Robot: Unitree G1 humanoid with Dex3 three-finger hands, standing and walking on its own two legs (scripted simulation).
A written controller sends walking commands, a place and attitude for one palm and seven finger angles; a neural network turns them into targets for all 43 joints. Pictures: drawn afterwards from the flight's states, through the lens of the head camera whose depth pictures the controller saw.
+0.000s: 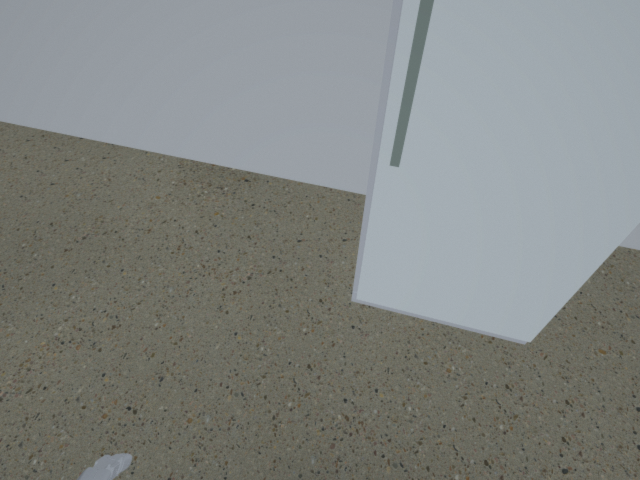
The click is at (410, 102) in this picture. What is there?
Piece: fridge door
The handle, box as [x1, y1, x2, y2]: [390, 0, 433, 166]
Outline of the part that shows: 433,0 420,0 390,165 398,166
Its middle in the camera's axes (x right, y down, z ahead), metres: +0.17 -0.31 +0.71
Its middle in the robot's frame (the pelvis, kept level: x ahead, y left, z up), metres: +0.76 -0.13 +0.15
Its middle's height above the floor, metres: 0.92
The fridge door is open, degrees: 0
